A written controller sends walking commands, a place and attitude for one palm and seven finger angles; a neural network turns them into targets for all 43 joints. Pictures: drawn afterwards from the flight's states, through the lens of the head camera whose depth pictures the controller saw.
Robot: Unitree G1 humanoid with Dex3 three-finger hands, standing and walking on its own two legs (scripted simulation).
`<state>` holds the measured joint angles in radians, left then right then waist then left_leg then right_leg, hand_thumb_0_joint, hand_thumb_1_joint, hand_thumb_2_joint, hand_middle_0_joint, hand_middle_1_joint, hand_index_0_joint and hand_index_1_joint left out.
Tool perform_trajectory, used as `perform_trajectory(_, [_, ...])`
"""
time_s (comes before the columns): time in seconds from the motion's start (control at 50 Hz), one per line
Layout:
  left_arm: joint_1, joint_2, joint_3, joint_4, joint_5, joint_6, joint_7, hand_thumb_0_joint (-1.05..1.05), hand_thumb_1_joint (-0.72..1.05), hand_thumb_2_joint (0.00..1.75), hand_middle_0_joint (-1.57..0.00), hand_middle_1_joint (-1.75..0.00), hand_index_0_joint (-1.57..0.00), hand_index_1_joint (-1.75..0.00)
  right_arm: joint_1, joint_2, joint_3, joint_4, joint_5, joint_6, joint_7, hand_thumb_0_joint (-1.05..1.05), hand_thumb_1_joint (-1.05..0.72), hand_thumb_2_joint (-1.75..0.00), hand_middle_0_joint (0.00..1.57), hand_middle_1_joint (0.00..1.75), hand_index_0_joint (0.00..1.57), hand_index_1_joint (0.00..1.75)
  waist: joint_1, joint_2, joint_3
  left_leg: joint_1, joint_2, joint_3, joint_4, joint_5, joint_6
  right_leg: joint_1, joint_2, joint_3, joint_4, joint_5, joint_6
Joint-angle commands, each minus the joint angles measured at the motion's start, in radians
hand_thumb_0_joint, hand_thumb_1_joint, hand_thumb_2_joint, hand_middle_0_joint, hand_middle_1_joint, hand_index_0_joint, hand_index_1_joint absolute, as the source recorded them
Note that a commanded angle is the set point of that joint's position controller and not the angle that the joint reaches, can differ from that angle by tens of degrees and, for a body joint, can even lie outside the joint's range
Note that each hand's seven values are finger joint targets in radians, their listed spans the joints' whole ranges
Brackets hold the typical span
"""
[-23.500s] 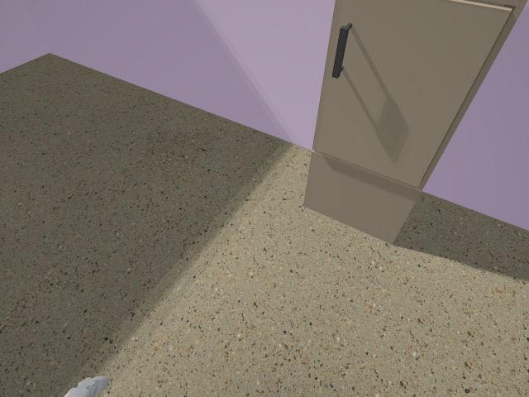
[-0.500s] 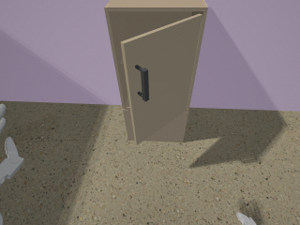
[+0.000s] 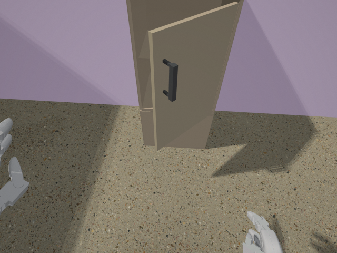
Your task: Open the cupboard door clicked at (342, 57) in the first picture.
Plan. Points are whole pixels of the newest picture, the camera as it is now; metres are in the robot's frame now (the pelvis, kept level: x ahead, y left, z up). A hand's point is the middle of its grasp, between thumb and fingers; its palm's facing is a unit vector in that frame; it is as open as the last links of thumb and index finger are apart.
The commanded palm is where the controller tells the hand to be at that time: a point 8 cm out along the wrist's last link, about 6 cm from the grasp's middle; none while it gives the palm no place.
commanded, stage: stop stepping back and stand still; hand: left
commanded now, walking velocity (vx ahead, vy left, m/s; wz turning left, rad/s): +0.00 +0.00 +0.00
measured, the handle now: (169, 80) +0.65 +0.05 +0.05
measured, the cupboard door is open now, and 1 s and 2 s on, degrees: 44 44 44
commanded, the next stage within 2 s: let the arm hang, fingers relaxed in 0.40 s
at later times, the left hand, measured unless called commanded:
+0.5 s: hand (10, 195) +0.17 +0.28 +0.15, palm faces +0.41 -0.78 -0.48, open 7.4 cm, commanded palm none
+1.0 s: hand out of the picture -0.04 +0.18 -0.17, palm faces +0.05 -0.97 -0.22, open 7.2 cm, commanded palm none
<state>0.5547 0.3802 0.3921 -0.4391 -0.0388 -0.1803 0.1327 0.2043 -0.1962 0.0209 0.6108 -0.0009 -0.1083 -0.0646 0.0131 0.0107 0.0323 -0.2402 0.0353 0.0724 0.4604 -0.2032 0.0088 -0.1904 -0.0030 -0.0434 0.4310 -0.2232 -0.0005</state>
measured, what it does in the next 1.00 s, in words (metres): stands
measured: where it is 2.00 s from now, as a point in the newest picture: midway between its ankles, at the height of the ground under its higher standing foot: outside the picture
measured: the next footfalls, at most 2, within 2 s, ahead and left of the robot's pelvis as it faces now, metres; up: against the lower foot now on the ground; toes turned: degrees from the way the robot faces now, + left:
none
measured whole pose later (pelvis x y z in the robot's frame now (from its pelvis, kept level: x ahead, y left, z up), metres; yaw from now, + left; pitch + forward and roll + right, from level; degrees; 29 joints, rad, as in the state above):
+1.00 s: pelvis -0.02 -0.01 +0.00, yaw +3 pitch -1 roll -1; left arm 0.29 0.21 0.01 1.05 0.02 0.02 0.00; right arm 0.29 -0.23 -0.01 1.07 -0.02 0.04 0.00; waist 0.00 0.01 0.09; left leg -0.30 0.02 0.01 0.48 -0.17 0.00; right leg -0.24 -0.01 -0.09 0.47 -0.23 -0.03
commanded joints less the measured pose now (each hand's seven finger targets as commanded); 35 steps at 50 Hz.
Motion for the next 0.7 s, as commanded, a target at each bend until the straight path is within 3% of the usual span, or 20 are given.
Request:
perform_trajectory(0.0, [-0.096, 0.198, 0.117, -0.257, 0.006, -0.069, 0.031, 0.0, 0.9, 0.9, -0.2, -0.3, -0.2, -0.3, -0.101, -0.127, -0.046, -0.153, -0.002, -0.066, -0.023, 0.0, -0.9, -0.9, 0.2, 0.3, 0.2, 0.3, -0.009, 0.078, -0.076, -0.009, 0.038, -0.094, -0.148, -0.077, 0.01, 0.021, -0.022, 0.065, -0.101, 0.002, 0.01])
perform_trajectory(0.08, [-0.073, 0.206, 0.132, -0.267, 0.013, -0.072, 0.039, 0.0, 0.9, 0.9, -0.2, -0.3, -0.2, -0.3, -0.092, -0.13, -0.05, -0.151, -0.005, -0.077, -0.025, 0.0, -0.9, -0.9, 0.2, 0.3, 0.2, 0.3, -0.005, 0.103, -0.091, -0.025, 0.041, -0.112, -0.182, -0.125, 0.006, 0.052, -0.012, 0.043, -0.096, -0.022, 0.011])
perform_trajectory(0.22, [-0.017, 0.171, 0.119, -0.195, 0.009, -0.075, 0.035, 0.0, 0.9, 0.9, -0.2, -0.3, -0.2, -0.3, -0.08, -0.133, -0.054, -0.143, 0.0, -0.076, -0.02, 0.0, -0.9, -0.9, 0.2, 0.3, 0.2, 0.3, -0.008, 0.073, -0.066, -0.052, 0.042, -0.115, -0.188, -0.128, -0.002, 0.049, -0.009, 0.035, -0.109, -0.018, 0.013])
perform_trajectory(0.46, [-0.051, 0.176, 0.113, -0.214, 0.012, -0.078, 0.033, 0.0, 0.9, 0.9, -0.2, -0.3, -0.2, -0.3, -0.084, -0.133, -0.055, -0.143, -0.002, -0.077, -0.022, 0.0, -0.9, -0.9, 0.2, 0.3, 0.2, 0.3, -0.007, 0.062, -0.07, -0.026, 0.035, -0.102, -0.174, -0.119, -0.001, 0.03, -0.013, 0.044, -0.123, -0.011, 0.013])
perform_trajectory(0.48, [-0.117, -0.01, -0.329, 0.599, 0.06, 0.035, -0.09, 0.0, 0.9, 0.9, -0.2, -0.3, -0.2, -0.3, -0.127, -0.256, -0.094, 0.145, 0.008, -0.144, 0.068, 0.0, -0.9, -0.9, 0.2, 0.3, 0.2, 0.3, -0.065, 0.061, 0.004, -0.075, 0.077, -0.147, -0.017, 0.097, 0.002, -0.16, -0.067, 0.003, 0.006, 0.011, -0.012])
perform_trajectory(0.5, [-0.138, 0.009, -0.267, 0.628, 0.071, 0.139, -0.121, 0.0, 0.9, 0.9, -0.2, -0.3, -0.2, -0.3, -0.037, -0.278, -0.101, 0.153, 0.003, -0.036, 0.078, 0.0, -0.9, -0.9, 0.2, 0.3, 0.2, 0.3, -0.053, 0.086, -0.048, -0.046, 0.097, -0.153, -0.044, 0.178, 0.008, -0.148, -0.09, 0.057, -0.003, -0.002, -0.02])
perform_trajectory(0.52, [-0.137, 0.016, -0.262, 0.611, 0.07, 0.169, -0.126, 0.0, 0.9, 0.9, -0.2, -0.3, -0.2, -0.3, -0.025, -0.268, -0.098, 0.118, 0.006, -0.002, 0.074, 0.0, -0.9, -0.9, 0.2, 0.3, 0.2, 0.3, -0.052, 0.103, -0.044, -0.053, 0.112, -0.163, -0.048, 0.17, 0.022, -0.147, -0.062, 0.034, 0.044, -0.06, -0.018])
perform_trajectory(0.54, [-0.148, 0.006, -0.268, 0.649, 0.072, 0.17, -0.129, 0.0, 0.9, 0.9, -0.2, -0.3, -0.2, -0.3, -0.049, -0.264, -0.092, 0.122, -0.003, 0.012, 0.071, 0.0, -0.9, -0.9, 0.2, 0.3, 0.2, 0.3, -0.039, 0.091, -0.075, -0.121, 0.132, -0.194, -0.07, 0.083, 0.049, -0.117, -0.051, 0.031, 0.105, -0.11, -0.019])
perform_trajectory(0.56, [-0.17, 0.016, -0.272, 0.696, 0.076, 0.168, -0.131, 0.0, 0.9, 0.9, -0.2, -0.3, -0.2, -0.3, -0.065, -0.265, -0.082, 0.119, -0.009, 0.025, 0.07, 0.0, -0.9, -0.9, 0.2, 0.3, 0.2, 0.3, -0.031, 0.041, -0.072, -0.154, 0.127, -0.216, -0.091, 0.031, 0.062, -0.089, -0.043, 0.038, 0.122, -0.112, -0.025])
perform_trajectory(0.58, [-0.183, 0.033, -0.279, 0.748, 0.081, 0.163, -0.131, 0.0, 0.9, 0.9, -0.2, -0.3, -0.2, -0.3, -0.07, -0.262, -0.078, 0.122, -0.015, 0.034, 0.071, 0.0, -0.9, -0.9, 0.2, 0.3, 0.2, 0.3, -0.02, -0.049, -0.098, -0.129, 0.116, -0.212, -0.078, 0.045, 0.061, -0.06, -0.047, 0.05, 0.101, -0.085, -0.035])
perform_trajectory(0.62, [-0.233, 0.061, -0.288, 0.862, 0.083, 0.159, -0.132, 0.0, 0.9, 0.9, -0.2, -0.3, -0.2, -0.3, -0.074, -0.259, -0.075, 0.15, -0.018, 0.049, 0.073, 0.0, -0.9, -0.9, 0.2, 0.3, 0.2, 0.3, -0.016, -0.195, -0.12, -0.082, 0.073, -0.183, -0.012, 0.047, 0.052, -0.067, -0.096, 0.096, 0.024, -0.038, -0.054])
perform_trajectory(0.64, [-0.27, 0.07, -0.295, 0.918, 0.082, 0.161, -0.132, 0.0, 0.9, 0.9, -0.2, -0.3, -0.2, -0.3, -0.062, -0.252, -0.073, 0.163, -0.017, 0.06, 0.074, 0.0, -0.9, -0.9, 0.2, 0.3, 0.2, 0.3, -0.027, -0.232, -0.12, -0.048, 0.048, -0.16, 0.018, 0.034, 0.044, -0.098, -0.127, 0.122, -0.013, -0.057, -0.068])
perform_trajectory(0.66, [-0.301, 0.069, -0.307, 0.974, 0.079, 0.165, -0.129, 0.0, 0.9, 0.9, -0.2, -0.3, -0.2, -0.3, -0.051, -0.236, -0.068, 0.182, -0.018, 0.071, 0.074, 0.0, -0.9, -0.9, 0.2, 0.3, 0.2, 0.3, -0.036, -0.236, -0.119, -0.013, 0.026, -0.138, 0.047, 0.033, 0.034, -0.126, -0.148, 0.135, -0.039, -0.073, -0.078])
perform_trajectory(0.68, [-0.324, 0.069, -0.317, 1.022, 0.075, 0.169, -0.125, 0.0, 0.9, 0.9, -0.2, -0.3, -0.2, -0.3, -0.045, -0.229, -0.065, 0.196, -0.021, 0.081, 0.074, 0.0, -0.9, -0.9, 0.2, 0.3, 0.2, 0.3, -0.041, -0.179, -0.103, 0.014, 0.015, -0.122, 0.059, 0.034, 0.026, -0.154, -0.157, 0.138, -0.05, -0.09, -0.086])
